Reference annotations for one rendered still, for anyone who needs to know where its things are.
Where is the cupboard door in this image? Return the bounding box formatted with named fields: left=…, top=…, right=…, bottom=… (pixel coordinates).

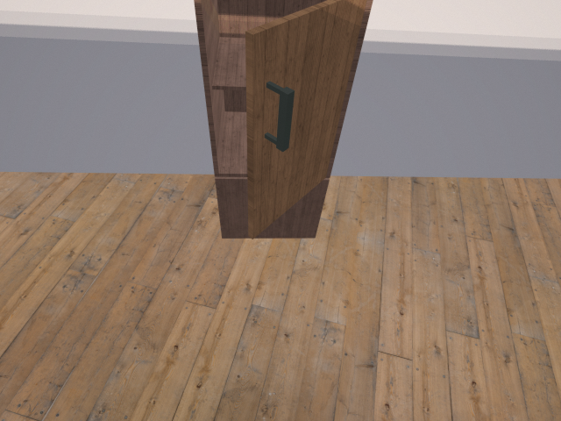
left=245, top=0, right=366, bottom=239

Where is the handle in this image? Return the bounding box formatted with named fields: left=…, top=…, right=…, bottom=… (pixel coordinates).
left=265, top=82, right=295, bottom=152

